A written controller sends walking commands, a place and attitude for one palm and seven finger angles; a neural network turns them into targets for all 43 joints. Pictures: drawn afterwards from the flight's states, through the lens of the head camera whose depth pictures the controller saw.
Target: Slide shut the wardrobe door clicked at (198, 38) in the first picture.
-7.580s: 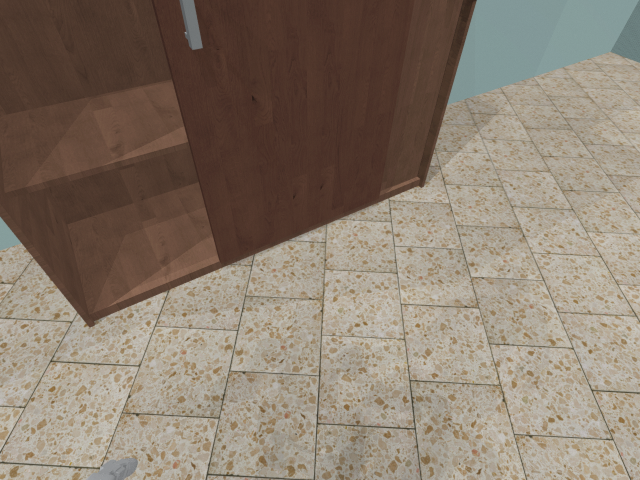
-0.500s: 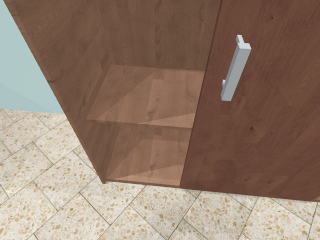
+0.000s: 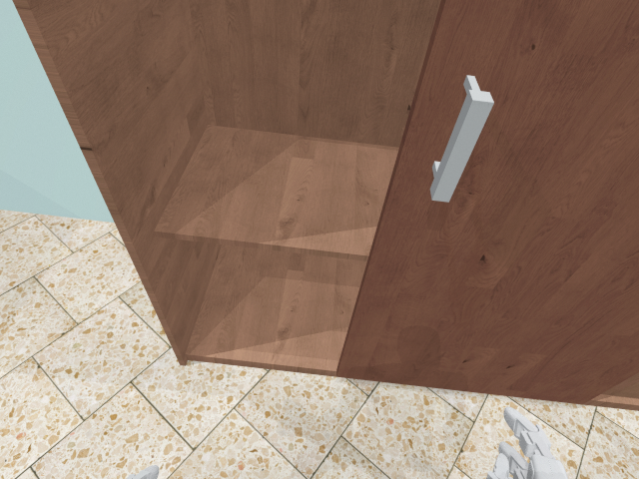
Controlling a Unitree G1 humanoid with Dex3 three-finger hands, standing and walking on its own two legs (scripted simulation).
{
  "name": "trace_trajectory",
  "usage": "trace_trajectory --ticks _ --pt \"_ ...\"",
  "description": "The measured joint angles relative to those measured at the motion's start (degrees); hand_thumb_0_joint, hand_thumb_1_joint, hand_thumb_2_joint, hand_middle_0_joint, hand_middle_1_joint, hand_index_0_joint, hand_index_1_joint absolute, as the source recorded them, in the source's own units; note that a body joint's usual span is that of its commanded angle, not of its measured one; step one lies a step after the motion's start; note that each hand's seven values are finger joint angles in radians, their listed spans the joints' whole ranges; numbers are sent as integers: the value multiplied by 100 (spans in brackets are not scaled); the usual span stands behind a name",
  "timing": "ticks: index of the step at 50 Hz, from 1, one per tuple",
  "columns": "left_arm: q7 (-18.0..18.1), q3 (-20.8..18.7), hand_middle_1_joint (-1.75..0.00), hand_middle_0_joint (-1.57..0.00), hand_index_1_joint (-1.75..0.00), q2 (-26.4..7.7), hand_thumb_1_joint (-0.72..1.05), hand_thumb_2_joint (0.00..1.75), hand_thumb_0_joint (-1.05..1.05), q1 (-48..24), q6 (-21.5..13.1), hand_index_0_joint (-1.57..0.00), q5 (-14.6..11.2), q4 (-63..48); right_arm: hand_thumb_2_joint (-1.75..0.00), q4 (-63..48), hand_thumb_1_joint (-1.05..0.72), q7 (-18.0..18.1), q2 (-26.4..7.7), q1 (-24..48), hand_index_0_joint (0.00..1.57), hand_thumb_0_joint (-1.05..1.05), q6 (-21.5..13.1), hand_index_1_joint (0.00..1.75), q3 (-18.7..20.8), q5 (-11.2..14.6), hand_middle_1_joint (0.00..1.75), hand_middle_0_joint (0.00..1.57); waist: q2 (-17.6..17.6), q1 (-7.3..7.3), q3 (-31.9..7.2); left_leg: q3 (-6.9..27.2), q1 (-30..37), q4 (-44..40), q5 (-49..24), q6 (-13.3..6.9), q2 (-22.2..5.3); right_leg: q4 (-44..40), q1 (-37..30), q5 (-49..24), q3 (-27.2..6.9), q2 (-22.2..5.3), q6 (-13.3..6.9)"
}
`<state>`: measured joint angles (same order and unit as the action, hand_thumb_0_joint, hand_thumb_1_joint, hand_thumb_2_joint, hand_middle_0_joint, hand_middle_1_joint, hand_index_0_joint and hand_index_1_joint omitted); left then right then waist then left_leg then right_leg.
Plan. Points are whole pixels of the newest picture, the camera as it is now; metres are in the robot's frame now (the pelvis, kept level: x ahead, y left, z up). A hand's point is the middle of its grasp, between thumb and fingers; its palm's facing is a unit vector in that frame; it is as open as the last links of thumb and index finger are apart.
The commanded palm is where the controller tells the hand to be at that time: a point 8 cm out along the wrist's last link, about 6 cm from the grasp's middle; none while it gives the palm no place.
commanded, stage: raise the hand with hooked fingers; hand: right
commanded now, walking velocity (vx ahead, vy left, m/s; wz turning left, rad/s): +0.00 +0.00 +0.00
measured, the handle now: (455, 140) +0.50 -0.13 +0.19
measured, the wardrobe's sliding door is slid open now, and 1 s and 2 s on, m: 0.48 0.48 0.48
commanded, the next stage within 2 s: move the hooked fingers beside the handle in 1.94 s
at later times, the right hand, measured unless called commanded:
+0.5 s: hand (533, 477) +0.14 -0.19 +0.07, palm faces +0.00 +1.00 -0.08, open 10.1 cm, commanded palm +0.13 -0.25 +0.05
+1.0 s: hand (624, 404) +0.19 -0.26 +0.13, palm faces +0.04 +1.00 -0.09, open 13.0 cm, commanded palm +0.16 -0.31 +0.14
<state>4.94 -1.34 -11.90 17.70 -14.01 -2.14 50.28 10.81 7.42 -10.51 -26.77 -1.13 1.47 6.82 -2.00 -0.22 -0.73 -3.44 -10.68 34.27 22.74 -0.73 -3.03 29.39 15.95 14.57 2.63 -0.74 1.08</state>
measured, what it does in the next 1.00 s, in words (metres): shifts its weight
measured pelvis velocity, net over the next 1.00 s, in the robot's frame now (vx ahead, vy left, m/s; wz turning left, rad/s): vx -0.06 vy -0.02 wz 0.00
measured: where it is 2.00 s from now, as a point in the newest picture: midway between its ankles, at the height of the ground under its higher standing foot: outside the picture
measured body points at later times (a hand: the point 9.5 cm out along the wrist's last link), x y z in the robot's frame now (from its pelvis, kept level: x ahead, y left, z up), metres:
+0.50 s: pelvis -0.08 +0.01 -0.04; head -0.08 +0.01 +0.41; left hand +0.12 +0.23 -0.10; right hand +0.14 -0.24 +0.07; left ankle -0.08 +0.11 -0.73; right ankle +0.00 -0.13 -0.73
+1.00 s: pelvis -0.06 -0.02 -0.01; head -0.07 -0.02 +0.44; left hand +0.12 +0.21 -0.07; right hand +0.19 -0.31 +0.14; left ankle -0.08 +0.11 -0.73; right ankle +0.01 -0.13 -0.73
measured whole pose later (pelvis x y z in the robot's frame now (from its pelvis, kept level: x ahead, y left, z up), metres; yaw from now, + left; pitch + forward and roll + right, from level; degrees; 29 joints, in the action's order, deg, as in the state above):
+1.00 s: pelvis -0.06 -0.02 -0.01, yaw +0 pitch -1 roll +2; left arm 6.3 2.9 -15.4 14.0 -19.4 -2.9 36.3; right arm -1.9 -18.5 -20.4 -6.1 -1.2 18.5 18.5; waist -2.7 2.4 -1.6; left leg -3.6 -13.9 34.3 19.7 0.9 -1.2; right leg 36.1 22.5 13.1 0.0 -1.2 -0.7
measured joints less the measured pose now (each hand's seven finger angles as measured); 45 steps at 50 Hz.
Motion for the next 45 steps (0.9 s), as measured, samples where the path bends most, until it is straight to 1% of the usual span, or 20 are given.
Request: trace_trajectory --ticks 3,5,7,9,11,13,15,17,19,22,23,25,28,30,32,34,36,38,41,45 --pt "-45 -56 -30 -20 -30 -109 91 90 1 -270 -141 -20 115 -414 -86 -715 -86 -311 68 483 21 3 -738 35 202 40 35 20 -120 -99 -324 -13 -423 226 286 76 -18 495 576 136 -30 0 -10" --pt "-152 -99 -30 -20 -30 -114 91 90 1 -510 -107 -20 172 -661 -84 -757 -81 -799 173 766 21 2 -1333 38 349 147 38 20 -108 -140 -488 5 -850 597 304 50 19 782 953 187 -32 -55 23" --pt "-261 -130 -30 -20 -30 -91 90 90 1 -707 -52 -20 186 -914 -82 -680 -77 -1487 255 864 21 2 -1901 40 441 375 40 21 30 -111 -585 55 -1268 988 399 5 59 1092 1317 250 -3 -115 55" --pt "-328 -150 -30 -20 -30 -111 90 90 1 -827 27 -20 181 -1217 -81 -561 -72 -2144 284 805 22 1 -2176 43 511 575 43 21 182 -57 -570 69 -1562 1326 500 -42 95 1388 1591 320 -7 -164 87" --pt "-316 -177 -30 -20 -30 -164 90 90 1 -869 143 -20 154 -1539 -79 -543 -67 -2455 244 565 22 1 -2104 46 585 652 46 22 278 14 -510 47 -1702 1546 563 -81 128 1608 1742 367 -43 -202 116" --pt "-265 -216 -30 -20 -30 -227 90 90 1 -857 234 -20 137 -1808 -77 -617 -61 -2446 149 267 23 1 -1903 49 669 667 49 23 297 101 -452 -14 -1741 1664 587 -101 159 1771 1827 394 -114 -231 118" --pt "-201 -233 -30 -20 -30 -271 90 90 1 -825 258 -20 126 -1955 -75 -683 -56 -2249 49 49 24 1 -1862 52 805 670 52 23 266 179 -418 -107 -1742 1716 587 -116 194 1903 1901 406 -216 -256 109" --pt "-128 -207 -30 -20 -30 -298 90 90 1 -787 202 -20 130 -1983 -73 -771 -51 -2017 -39 26 24 2 -2015 55 955 697 55 23 200 241 -371 -233 -1741 1747 572 -136 231 2041 1999 409 -351 -276 96" --pt "-63 -121 -30 -20 -30 -304 90 90 1 -748 94 -20 128 -1912 -71 -916 -47 -1912 -123 209 24 2 -2270 57 1055 773 58 24 127 290 -307 -358 -1736 1770 550 -158 269 2170 2090 406 -487 -292 85" --pt "16 109 -30 -20 -30 -268 90 90 1 -691 -63 -20 85 -1718 -68 -1112 -40 -2099 -250 721 24 2 -2523 62 985 942 62 23 11 291 -184 -481 -1648 1725 480 -168 312 2246 2099 373 -624 -304 67" --pt "36 196 -30 -20 -30 -243 90 90 1 -664 -89 -20 63 -1656 -67 -1123 -37 -2232 -306 929 24 2 -2492 63 920 975 63 23 -23 269 -157 -494 -1609 1684 447 -161 324 2230 2076 352 -644 -306 56" --pt "69 352 -30 -20 -30 -175 90 90 1 -591 -100 -20 27 -1560 -65 -1046 -33 -2513 -449 1334 24 2 -2205 66 792 983 66 24 -71 203 -143 -466 -1542 1575 362 -138 339 2139 2000 299 -635 -301 35" --pt "98 501 -30 -20 -30 -74 90 90 1 -433 -34 -21 -12 -1517 -62 -752 -25 -2773 -686 1741 25 1 -1373 71 755 983 71 24 -111 79 -175 -302 -1432 1352 210 -92 351 1879 1794 205 -538 -268 8" --pt "97 537 -30 -20 -30 -32 90 90 1 -309 16 -21 -30 -1547 -60 -632 -21 -2714 -767 1781 26 1 -819 74 890 1071 74 25 -125 -14 -188 -158 -1335 1181 109 -61 358 1669 1616 135 -444 -248 -2" --pt "80 519 -30 -20 -30 -17 90 90 1 -165 9 -21 -31 -1577 -58 -693 -16 -2486 -754 1681 26 1 -495 77 1118 1170 77 26 -121 -84 -198 -46 -1239 1019 30 -34 357 1479 1462 70 -341 -251 3" --pt "39 465 -30 -20 -30 -35 90 90 1 -13 -50 -21 -20 -1572 -56 -890 -12 -2206 -690 1540 27 1 -450 80 1365 1208 80 26 -101 -90 -207 21 -1146 876 -26 -7 347 1335 1345 35 -269 -246 -6" --pt "-18 406 -30 -20 -30 -87 90 90 1 112 -142 -21 -5 -1530 -54 -1147 -7 -1980 -630 1403 27 1 -616 83 1554 1167 83 26 -83 -51 -216 48 -1069 758 -63 20 328 1237 1271 19 -236 -227 -31" --pt "-69 363 -30 -20 -30 -174 90 90 2 184 -234 -21 15 -1474 -52 -1376 -3 -1902 -611 1342 27 1 -804 86 1642 1103 86 27 -84 13 -196 36 -986 665 -85 48 300 1182 1216 11 -242 -194 -61" --pt "-72 340 -30 -20 -30 -318 90 90 2 165 -346 -20 -2 -1366 -49 -1465 4 -2083 -660 1440 27 1 -886 90 1614 1068 90 27 -116 121 -162 -9 -857 532 -118 95 256 1121 1145 -3 -279 -140 -109" --pt "53 353 -30 -20 -30 -415 90 90 2 -48 -442 -20 -66 -1295 -45 -1277 14 -2503 -810 1758 28 0 -477 96 1524 1118 96 27 -137 219 -105 -34 -630 305 -200 142 213 960 962 -56 -294 -86 -154"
